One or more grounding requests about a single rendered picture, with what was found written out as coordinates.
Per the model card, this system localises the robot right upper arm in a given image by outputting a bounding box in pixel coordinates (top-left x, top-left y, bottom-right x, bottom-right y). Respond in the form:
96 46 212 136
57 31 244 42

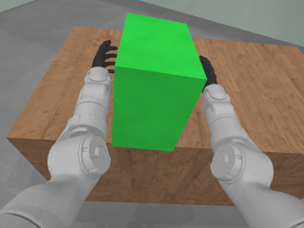
210 142 304 228

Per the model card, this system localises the carton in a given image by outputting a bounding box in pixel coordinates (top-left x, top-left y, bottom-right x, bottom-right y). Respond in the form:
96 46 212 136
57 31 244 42
111 12 207 152

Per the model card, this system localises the robot right hand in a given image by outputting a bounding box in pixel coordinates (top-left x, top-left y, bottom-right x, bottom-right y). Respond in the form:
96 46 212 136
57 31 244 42
199 55 218 93

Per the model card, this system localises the pedestal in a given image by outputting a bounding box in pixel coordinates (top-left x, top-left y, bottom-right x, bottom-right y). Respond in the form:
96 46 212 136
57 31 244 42
6 27 304 206

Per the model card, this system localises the robot left hand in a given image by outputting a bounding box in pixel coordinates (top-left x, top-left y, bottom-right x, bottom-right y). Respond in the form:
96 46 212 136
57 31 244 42
92 40 118 73

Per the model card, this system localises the robot left upper arm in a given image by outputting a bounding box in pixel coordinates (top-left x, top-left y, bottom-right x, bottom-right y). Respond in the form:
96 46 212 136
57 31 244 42
0 133 111 228

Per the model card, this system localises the robot right forearm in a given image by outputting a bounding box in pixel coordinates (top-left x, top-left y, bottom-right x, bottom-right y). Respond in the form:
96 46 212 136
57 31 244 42
202 84 262 154

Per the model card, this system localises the robot left forearm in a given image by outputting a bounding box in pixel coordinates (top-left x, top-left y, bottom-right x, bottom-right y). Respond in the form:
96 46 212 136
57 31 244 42
47 66 112 160

